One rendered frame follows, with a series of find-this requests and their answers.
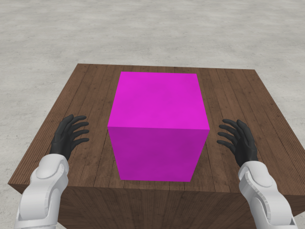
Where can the robot right hand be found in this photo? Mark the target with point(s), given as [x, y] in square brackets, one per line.
[243, 146]

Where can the robot left hand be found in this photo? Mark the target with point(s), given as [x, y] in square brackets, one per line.
[63, 142]

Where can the carton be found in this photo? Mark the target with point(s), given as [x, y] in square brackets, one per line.
[157, 126]

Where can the right robot forearm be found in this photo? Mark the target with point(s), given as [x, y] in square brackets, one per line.
[268, 206]

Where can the left robot forearm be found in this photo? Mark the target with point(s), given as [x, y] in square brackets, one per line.
[40, 201]

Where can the pedestal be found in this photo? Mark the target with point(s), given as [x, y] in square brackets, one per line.
[96, 197]

